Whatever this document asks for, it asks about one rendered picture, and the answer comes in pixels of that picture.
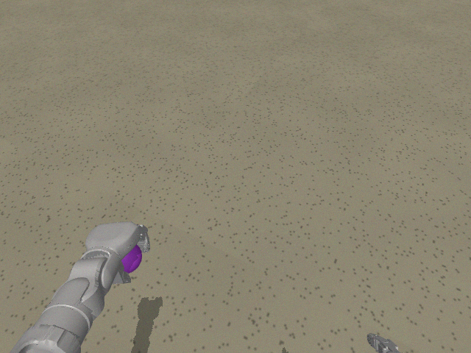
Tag right robot hand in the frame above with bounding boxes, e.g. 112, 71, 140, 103
367, 333, 401, 353

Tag ball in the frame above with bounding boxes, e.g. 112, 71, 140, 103
122, 244, 142, 273

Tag left robot arm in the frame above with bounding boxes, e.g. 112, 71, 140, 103
10, 246, 121, 353

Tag left robot hand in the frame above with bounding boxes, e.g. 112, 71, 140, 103
85, 221, 150, 284

